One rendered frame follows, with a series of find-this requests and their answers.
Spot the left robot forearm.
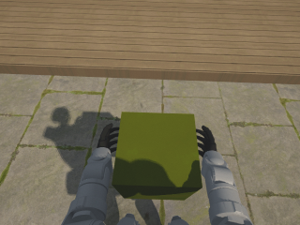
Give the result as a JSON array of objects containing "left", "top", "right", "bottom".
[{"left": 61, "top": 147, "right": 113, "bottom": 225}]

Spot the robot left hand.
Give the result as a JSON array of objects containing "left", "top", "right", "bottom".
[{"left": 97, "top": 123, "right": 120, "bottom": 153}]

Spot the right robot shin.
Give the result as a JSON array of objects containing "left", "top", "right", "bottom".
[{"left": 171, "top": 216, "right": 181, "bottom": 221}]

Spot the right robot forearm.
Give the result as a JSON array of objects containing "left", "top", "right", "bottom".
[{"left": 201, "top": 150, "right": 254, "bottom": 225}]

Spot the robot shin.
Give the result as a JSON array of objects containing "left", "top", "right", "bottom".
[
  {"left": 171, "top": 216, "right": 181, "bottom": 221},
  {"left": 125, "top": 213, "right": 135, "bottom": 219}
]

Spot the robot right hand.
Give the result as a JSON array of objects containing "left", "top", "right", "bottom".
[{"left": 196, "top": 126, "right": 217, "bottom": 158}]

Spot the carton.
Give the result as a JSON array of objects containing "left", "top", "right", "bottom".
[{"left": 112, "top": 112, "right": 203, "bottom": 201}]

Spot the left robot shin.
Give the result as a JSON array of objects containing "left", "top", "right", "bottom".
[{"left": 125, "top": 213, "right": 135, "bottom": 219}]

